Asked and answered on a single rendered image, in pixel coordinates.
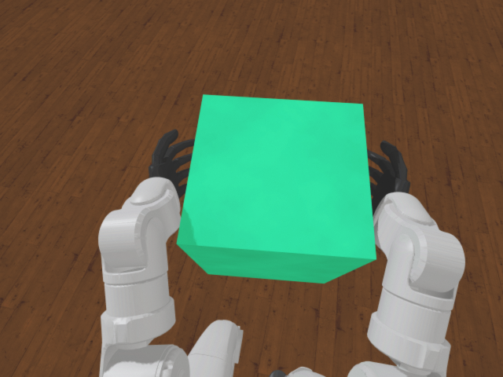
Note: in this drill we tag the robot left upper arm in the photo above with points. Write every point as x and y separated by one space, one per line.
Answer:
149 361

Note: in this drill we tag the carton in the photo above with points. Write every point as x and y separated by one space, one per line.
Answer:
278 189

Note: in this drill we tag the left robot forearm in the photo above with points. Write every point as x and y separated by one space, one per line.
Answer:
132 242

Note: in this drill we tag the right robot forearm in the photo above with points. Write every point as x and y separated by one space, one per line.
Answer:
424 267

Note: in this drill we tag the right robot shin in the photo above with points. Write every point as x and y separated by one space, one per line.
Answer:
301 369

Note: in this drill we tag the robot right hand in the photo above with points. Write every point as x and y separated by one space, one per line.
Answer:
394 176

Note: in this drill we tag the robot left hand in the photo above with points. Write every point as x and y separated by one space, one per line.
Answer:
162 164

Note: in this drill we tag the robot right upper arm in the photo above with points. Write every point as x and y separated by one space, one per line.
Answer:
374 369

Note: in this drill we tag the robot left thigh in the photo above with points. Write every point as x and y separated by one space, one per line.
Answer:
216 350

